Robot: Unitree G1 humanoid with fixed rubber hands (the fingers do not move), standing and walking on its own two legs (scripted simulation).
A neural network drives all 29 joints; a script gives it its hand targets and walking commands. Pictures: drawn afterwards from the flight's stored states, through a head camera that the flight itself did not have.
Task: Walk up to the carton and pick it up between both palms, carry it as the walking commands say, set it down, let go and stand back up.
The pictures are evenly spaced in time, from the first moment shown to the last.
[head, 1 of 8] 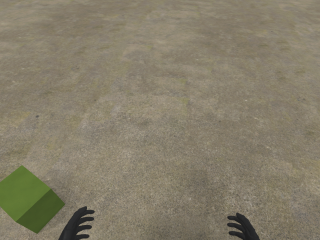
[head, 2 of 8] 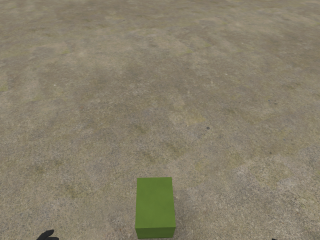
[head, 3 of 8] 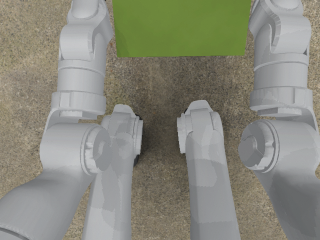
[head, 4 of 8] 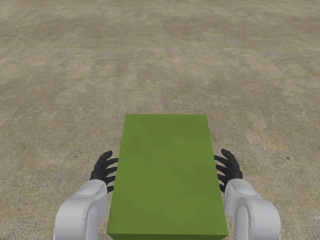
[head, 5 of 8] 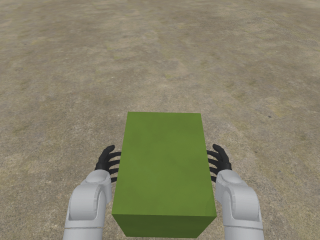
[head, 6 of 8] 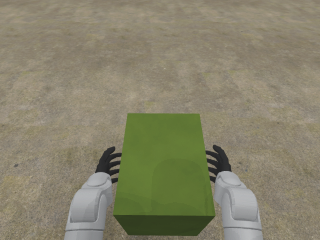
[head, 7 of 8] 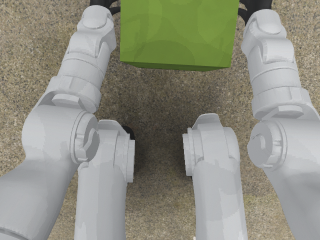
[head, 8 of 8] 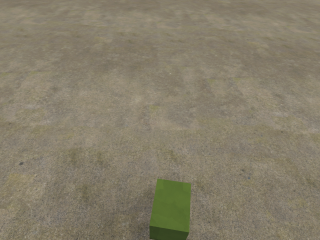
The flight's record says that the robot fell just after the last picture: no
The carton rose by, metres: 0.70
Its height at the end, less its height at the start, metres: +0.00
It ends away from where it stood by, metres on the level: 1.65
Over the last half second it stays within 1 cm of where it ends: yes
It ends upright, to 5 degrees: yes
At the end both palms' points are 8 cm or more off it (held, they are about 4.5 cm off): yes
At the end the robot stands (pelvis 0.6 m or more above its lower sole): yes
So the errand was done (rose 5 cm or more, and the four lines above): yes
